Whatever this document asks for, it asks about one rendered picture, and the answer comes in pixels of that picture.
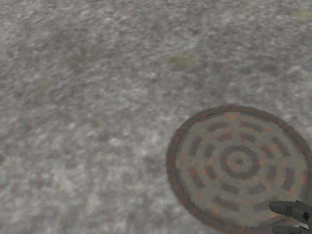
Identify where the right robot hand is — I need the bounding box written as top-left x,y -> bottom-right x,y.
268,200 -> 312,234

